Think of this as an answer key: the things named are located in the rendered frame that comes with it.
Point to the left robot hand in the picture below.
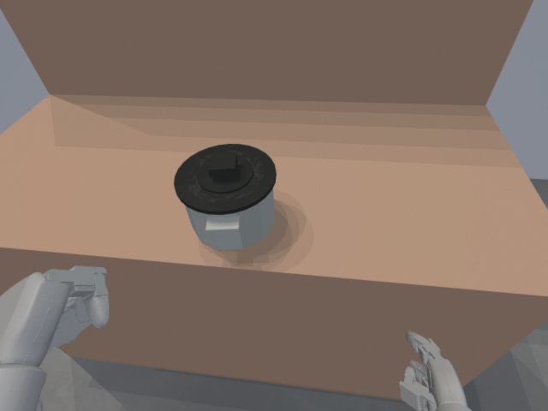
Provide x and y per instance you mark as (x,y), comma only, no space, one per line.
(46,310)

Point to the pot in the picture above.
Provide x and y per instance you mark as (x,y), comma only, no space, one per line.
(236,230)

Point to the knob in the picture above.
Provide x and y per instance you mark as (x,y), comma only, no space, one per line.
(223,164)

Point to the lid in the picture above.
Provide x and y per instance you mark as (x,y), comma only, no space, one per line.
(255,178)

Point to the right robot hand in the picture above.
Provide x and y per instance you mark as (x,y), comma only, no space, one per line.
(439,383)

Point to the table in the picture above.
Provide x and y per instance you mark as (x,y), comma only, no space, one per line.
(399,205)

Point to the robot left forearm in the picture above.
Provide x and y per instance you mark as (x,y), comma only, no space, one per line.
(20,387)

